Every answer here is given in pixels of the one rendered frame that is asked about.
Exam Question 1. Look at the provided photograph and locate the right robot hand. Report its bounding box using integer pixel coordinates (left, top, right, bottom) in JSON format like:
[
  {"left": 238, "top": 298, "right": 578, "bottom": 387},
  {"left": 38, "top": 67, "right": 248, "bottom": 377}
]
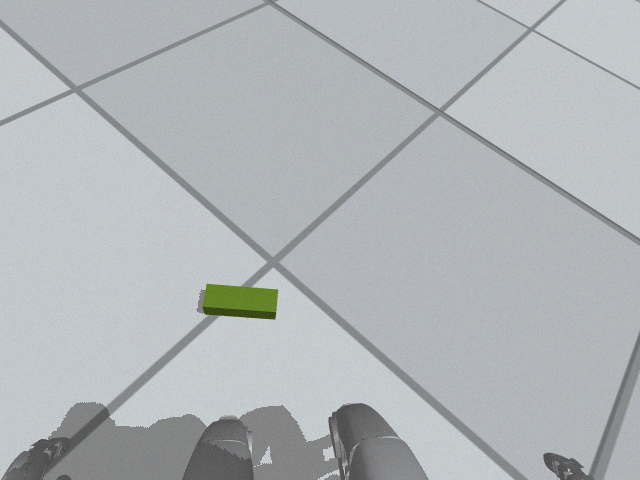
[{"left": 543, "top": 453, "right": 596, "bottom": 480}]

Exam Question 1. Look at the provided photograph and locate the carton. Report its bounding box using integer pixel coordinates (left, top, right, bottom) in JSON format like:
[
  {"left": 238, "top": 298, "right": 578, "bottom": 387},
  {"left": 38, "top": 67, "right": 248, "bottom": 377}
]
[{"left": 202, "top": 284, "right": 278, "bottom": 320}]

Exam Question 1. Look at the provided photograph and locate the left robot hand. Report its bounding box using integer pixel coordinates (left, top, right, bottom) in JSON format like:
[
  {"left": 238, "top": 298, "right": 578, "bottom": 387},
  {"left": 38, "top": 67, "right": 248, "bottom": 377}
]
[{"left": 1, "top": 437, "right": 72, "bottom": 480}]

